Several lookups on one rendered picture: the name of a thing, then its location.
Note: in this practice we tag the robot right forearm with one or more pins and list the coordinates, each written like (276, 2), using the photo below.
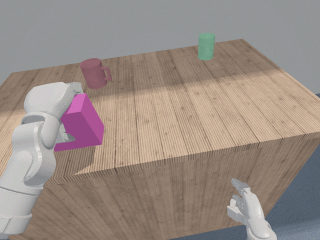
(259, 229)

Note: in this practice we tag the robot left forearm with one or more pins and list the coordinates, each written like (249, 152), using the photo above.
(31, 164)

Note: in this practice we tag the robot right hand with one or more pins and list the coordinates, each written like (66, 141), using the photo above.
(247, 207)

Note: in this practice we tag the sponge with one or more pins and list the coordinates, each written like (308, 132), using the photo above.
(81, 121)

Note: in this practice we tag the robot left hand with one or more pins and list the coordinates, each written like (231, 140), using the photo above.
(54, 99)

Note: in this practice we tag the table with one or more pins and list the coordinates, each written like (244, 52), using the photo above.
(177, 130)

